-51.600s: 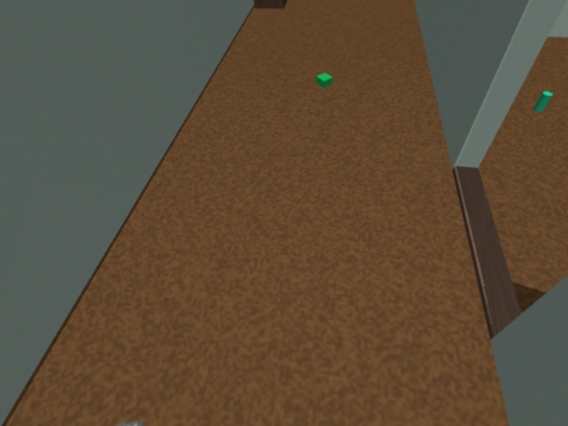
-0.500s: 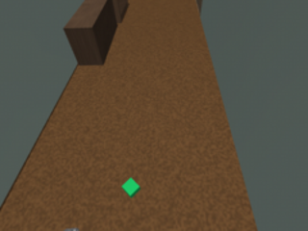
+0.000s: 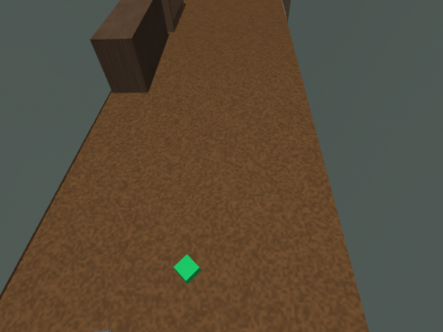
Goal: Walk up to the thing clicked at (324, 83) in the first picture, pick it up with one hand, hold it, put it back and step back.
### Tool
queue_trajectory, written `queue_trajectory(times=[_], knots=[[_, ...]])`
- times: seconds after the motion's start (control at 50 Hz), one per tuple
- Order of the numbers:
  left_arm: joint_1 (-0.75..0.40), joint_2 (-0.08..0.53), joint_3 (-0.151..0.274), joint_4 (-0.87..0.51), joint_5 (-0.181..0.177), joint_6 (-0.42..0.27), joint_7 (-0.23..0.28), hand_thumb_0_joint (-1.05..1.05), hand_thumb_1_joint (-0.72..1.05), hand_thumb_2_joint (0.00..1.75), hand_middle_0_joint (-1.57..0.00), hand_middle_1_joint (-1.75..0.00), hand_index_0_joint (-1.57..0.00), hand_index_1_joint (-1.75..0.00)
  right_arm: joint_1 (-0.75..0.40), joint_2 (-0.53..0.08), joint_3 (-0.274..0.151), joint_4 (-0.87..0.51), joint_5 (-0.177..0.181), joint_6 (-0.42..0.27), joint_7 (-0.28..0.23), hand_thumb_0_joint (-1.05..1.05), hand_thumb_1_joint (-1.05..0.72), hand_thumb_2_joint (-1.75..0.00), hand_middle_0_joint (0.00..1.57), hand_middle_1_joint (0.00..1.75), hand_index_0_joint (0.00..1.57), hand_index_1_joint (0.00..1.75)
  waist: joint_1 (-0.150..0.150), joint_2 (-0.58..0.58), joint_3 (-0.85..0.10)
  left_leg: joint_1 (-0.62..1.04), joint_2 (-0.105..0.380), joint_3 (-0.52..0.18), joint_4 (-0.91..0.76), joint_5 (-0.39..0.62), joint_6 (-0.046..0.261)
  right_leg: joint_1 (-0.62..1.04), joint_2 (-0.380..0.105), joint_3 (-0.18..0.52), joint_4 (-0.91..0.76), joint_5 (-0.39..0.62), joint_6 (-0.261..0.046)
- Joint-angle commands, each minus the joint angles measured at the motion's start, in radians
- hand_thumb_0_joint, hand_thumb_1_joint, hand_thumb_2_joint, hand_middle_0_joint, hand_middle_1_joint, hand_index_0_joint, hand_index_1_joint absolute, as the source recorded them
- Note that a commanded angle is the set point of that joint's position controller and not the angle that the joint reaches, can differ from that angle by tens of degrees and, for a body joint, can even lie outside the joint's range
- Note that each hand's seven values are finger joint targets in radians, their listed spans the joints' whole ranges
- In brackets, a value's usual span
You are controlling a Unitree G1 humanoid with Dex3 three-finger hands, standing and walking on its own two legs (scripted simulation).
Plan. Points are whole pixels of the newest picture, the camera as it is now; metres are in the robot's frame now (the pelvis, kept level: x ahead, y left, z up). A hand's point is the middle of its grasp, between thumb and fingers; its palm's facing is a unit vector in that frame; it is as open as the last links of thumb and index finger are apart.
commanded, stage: stand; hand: left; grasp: from above
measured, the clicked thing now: (187, 269) +0.45 +0.24 -0.76
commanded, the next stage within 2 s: step back in 0.22 s
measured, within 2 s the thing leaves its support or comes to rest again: neither
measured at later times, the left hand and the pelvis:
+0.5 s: hand out of the picture +0.07 +0.29 -0.17, palm faces -0.01 -0.93 -0.37, open 7.4 cm; pelvis -0.04 +0.03 -0.02, yaw +1 degrees
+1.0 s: hand out of the picture +0.02 +0.32 -0.18, palm faces -0.07 -0.91 -0.40, open 7.4 cm; pelvis -0.11 +0.06 -0.03, yaw -3 degrees
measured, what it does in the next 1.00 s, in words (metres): walks backwards: left foot, then right foot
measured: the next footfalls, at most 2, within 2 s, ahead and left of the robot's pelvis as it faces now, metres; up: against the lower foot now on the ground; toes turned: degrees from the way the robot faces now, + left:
left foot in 0.54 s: -0.03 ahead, +0.15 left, +0.00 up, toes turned -1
right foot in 0.98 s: -0.09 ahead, -0.06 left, +0.00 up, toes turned +0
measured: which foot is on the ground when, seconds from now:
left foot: down 0.00-0.34, up 0.36-0.52, down 0.54-1.00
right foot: down 0.00-0.56, up 0.58-0.96, down 0.98-1.00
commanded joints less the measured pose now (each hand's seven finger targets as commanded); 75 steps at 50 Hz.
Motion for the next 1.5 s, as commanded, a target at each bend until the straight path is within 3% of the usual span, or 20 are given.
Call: queue_trajectory(times=[0.0,0.18,0.26,0.38,0.46,0.5,0.54,0.56,0.66,0.88,0.96,0.98,1.02,1.04,1.12,1.24,1.32,1.36,1.38,1.48], knots=[[-0.033,0.218,0.041,-0.064,0.004,-0.025,0.017,0.00,0.90,0.90,-0.20,-0.30,-0.20,-0.30,-0.035,-0.200,-0.038,-0.062,0.004,-0.022,-0.016,0.00,-0.90,-0.90,0.20,0.30,0.20,0.30,-0.005,-0.019,-0.060,0.016,0.138,-0.111,-0.036,0.161,0.022,-0.018,-0.136,0.110,-0.050,0.144,-0.006],[-0.027,0.220,0.040,-0.068,0.001,-0.025,0.014,0.00,0.90,0.90,-0.20,-0.30,-0.20,-0.30,-0.036,-0.207,-0.036,-0.067,0.005,-0.025,-0.017,0.00,-0.90,-0.90,0.20,0.30,0.20,0.30,-0.002,-0.012,-0.074,0.023,0.143,-0.108,-0.027,0.198,0.024,-0.005,-0.138,0.112,-0.042,0.180,-0.008],[0.007,0.290,0.097,-0.123,-0.018,-0.005,0.024,0.00,0.90,0.90,-0.20,-0.30,-0.20,-0.30,-0.022,-0.209,-0.059,-0.132,0.017,0.007,-0.010,0.00,-0.90,-0.90,0.20,0.30,0.20,0.30,-0.012,-0.067,-0.024,-0.087,0.069,-0.045,0.210,0.295,0.038,-0.061,-0.175,0.143,0.062,0.412,-0.088],[-0.093,0.317,0.112,-0.250,0.014,0.009,0.025,0.00,0.90,0.90,-0.20,-0.30,-0.20,-0.30,0.067,-0.226,-0.094,-0.194,0.008,0.048,-0.002,0.00,-0.90,-0.90,0.20,0.30,0.20,0.30,-0.033,-0.176,-0.077,-0.172,-0.001,-0.059,0.608,-0.377,0.042,-0.188,-0.400,0.294,0.082,0.428,-0.261],[-0.102,0.297,0.102,-0.286,0.018,0.013,0.026,0.00,0.90,0.90,-0.20,-0.30,-0.20,-0.30,0.074,-0.215,-0.097,-0.226,0.015,0.035,0.003,0.00,-0.90,-0.90,0.20,0.30,0.20,0.30,-0.027,-0.150,-0.081,-0.216,0.013,-0.018,0.386,-0.238,0.037,-0.106,-0.286,0.195,0.218,0.433,-0.170],[-0.093,0.286,0.096,-0.302,0.002,0.028,0.022,0.00,0.90,0.90,-0.20,-0.30,-0.20,-0.30,0.094,-0.221,-0.102,-0.227,0.002,0.018,-0.001,0.00,-0.90,-0.90,0.20,0.30,0.20,0.30,-0.035,-0.033,-0.093,-0.136,0.056,-0.028,0.117,0.235,0.027,-0.106,-0.173,0.103,0.364,0.337,-0.080],[-0.091,0.211,0.086,-0.334,-0.014,0.040,0.024,0.00,0.90,0.90,-0.20,-0.30,-0.20,-0.30,0.101,-0.316,-0.133,-0.246,-0.018,0.010,-0.009,0.00,-0.90,-0.90,0.20,0.30,0.20,0.30,-0.039,0.203,-0.113,0.086,0.265,-0.326,0.104,0.708,0.150,-0.409,0.080,0.076,0.626,-0.293,-0.016],[-0.061,0.220,0.087,-0.326,-0.007,0.053,0.032,0.00,0.90,0.90,-0.20,-0.30,-0.20,-0.30,0.125,-0.312,-0.130,-0.248,-0.017,0.011,-0.012,0.00,-0.90,-0.90,0.20,0.30,0.20,0.30,-0.036,0.106,-0.125,0.064,0.311,-0.308,0.145,0.759,0.201,-0.411,0.083,0.156,0.737,-0.448,-0.016],[-0.003,0.243,0.096,-0.314,-0.016,0.057,0.036,0.00,0.90,0.90,-0.20,-0.30,-0.20,-0.30,0.003,-0.270,-0.119,-0.316,-0.002,0.013,-0.036,0.00,-0.90,-0.90,0.20,0.30,0.20,0.30,0.005,0.131,-0.112,0.066,0.248,-0.216,0.168,0.629,0.157,-0.467,0.083,0.234,0.884,-0.306,-0.015],[0.007,0.236,0.112,-0.357,0.004,0.031,0.019,0.00,0.90,0.90,-0.20,-0.30,-0.20,-0.30,0.062,-0.287,-0.118,-0.349,0.006,0.015,-0.035,0.00,-0.90,-0.90,0.20,0.30,0.20,0.30,-0.052,0.103,-0.132,0.052,0.276,-0.234,0.211,0.447,0.223,-0.331,0.018,0.096,0.488,-0.261,0.005],[0.101,0.233,0.114,-0.317,0.017,0.016,0.013,0.00,0.90,0.90,-0.20,-0.30,-0.20,-0.30,-0.009,-0.278,-0.110,-0.367,0.020,0.024,-0.022,0.00,-0.90,-0.90,0.20,0.30,0.20,0.30,0.011,0.058,-0.151,-0.166,0.194,-0.160,0.302,0.212,0.134,-0.081,-0.022,0.100,0.191,0.065,-0.043],[0.110,0.280,0.126,-0.325,0.023,0.011,0.014,0.00,0.90,0.90,-0.20,-0.30,-0.20,-0.30,-0.011,-0.253,-0.101,-0.375,0.029,0.023,-0.021,0.00,-0.90,-0.90,0.20,0.30,0.20,0.30,0.011,-0.054,-0.164,-0.276,0.119,-0.120,0.379,0.097,0.086,-0.017,-0.113,0.242,0.190,0.173,-0.087],[0.034,0.399,0.144,-0.374,0.020,0.013,0.012,0.00,0.90,0.90,-0.20,-0.30,-0.20,-0.30,-0.019,-0.226,-0.101,-0.375,0.025,0.032,-0.030,0.00,-0.90,-0.90,0.20,0.30,0.20,0.30,0.044,-0.298,-0.062,-0.351,-0.091,-0.048,0.761,-0.464,0.000,-0.224,-0.430,0.600,0.038,0.284,-0.337],[-0.019,0.371,0.142,-0.404,0.020,0.008,0.017,0.00,0.90,0.90,-0.20,-0.30,-0.20,-0.30,0.013,-0.256,-0.111,-0.358,0.023,0.035,-0.031,0.00,-0.90,-0.90,0.20,0.30,0.20,0.30,0.013,-0.245,-0.008,-0.315,-0.056,-0.123,0.879,-0.478,-0.008,-0.319,-0.437,0.601,0.036,0.293,-0.341],[-0.075,0.278,0.123,-0.421,0.020,0.011,0.025,0.00,0.90,0.90,-0.20,-0.30,-0.20,-0.30,0.086,-0.229,-0.093,-0.316,0.022,0.030,-0.023,0.00,-0.90,-0.90,0.20,0.30,0.20,0.30,-0.027,-0.142,-0.006,-0.360,-0.111,-0.114,0.893,-0.344,-0.018,-0.229,-0.225,0.254,0.114,0.360,-0.208],[0.033,0.276,0.120,-0.435,0.027,0.025,0.032,0.00,0.90,0.90,-0.20,-0.30,-0.20,-0.30,0.087,-0.218,-0.085,-0.347,0.016,0.013,-0.027,0.00,-0.90,-0.90,0.20,0.30,0.20,0.30,0.026,-0.197,-0.140,-0.349,-0.003,-0.031,0.447,-0.351,-0.029,0.061,-0.235,0.237,0.237,0.467,-0.194],[-0.008,0.266,0.106,-0.463,-0.001,0.056,0.017,0.00,0.90,0.90,-0.20,-0.30,-0.20,-0.30,0.175,-0.245,-0.116,-0.313,-0.017,-0.001,-0.025,0.00,-0.90,-0.90,0.20,0.30,0.20,0.30,-0.023,-0.118,-0.154,-0.080,0.031,-0.031,0.065,0.077,0.001,-0.161,-0.154,0.173,0.415,0.234,-0.086],[-0.002,0.233,0.108,-0.465,-0.004,0.059,0.024,0.00,0.90,0.90,-0.20,-0.30,-0.20,-0.30,0.078,-0.410,-0.147,-0.354,-0.030,-0.001,-0.017,0.00,-0.90,-0.90,0.20,0.30,0.20,0.30,-0.002,0.174,-0.105,-0.068,0.369,-0.448,0.044,0.309,0.195,-0.451,0.098,0.127,0.706,-0.421,-0.017],[-0.044,0.268,0.119,-0.456,0.005,0.060,0.035,0.00,0.90,0.90,-0.20,-0.30,-0.20,-0.30,0.095,-0.433,-0.151,-0.359,-0.021,-0.002,-0.018,0.00,-0.90,-0.90,0.20,0.30,0.20,0.30,-0.064,0.202,-0.086,-0.208,0.446,-0.536,0.020,0.261,0.295,-0.391,0.087,0.225,0.853,-0.485,-0.013],[0.100,0.258,0.129,-0.396,-0.007,0.064,0.017,0.00,0.90,0.90,-0.20,-0.30,-0.20,-0.30,-0.002,-0.280,-0.114,-0.371,-0.016,-0.007,-0.034,0.00,-0.90,-0.90,0.20,0.30,0.20,0.30,0.028,0.117,-0.050,-0.072,0.245,-0.203,0.105,0.305,0.177,-0.490,0.115,0.253,1.000,-0.259,-0.009]])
